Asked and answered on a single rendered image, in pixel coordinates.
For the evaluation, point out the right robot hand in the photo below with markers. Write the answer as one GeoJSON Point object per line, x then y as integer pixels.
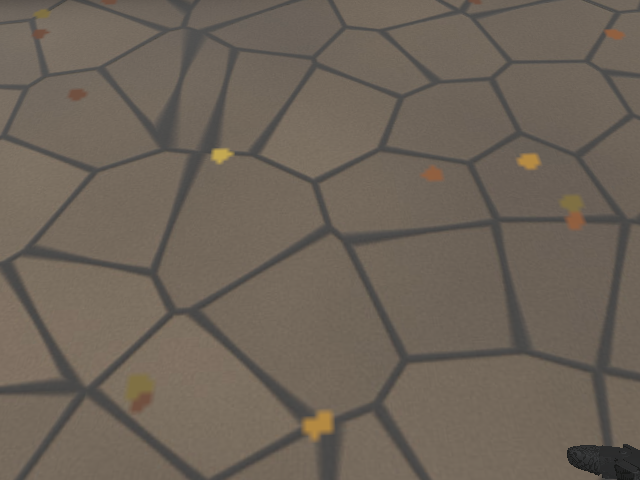
{"type": "Point", "coordinates": [612, 462]}

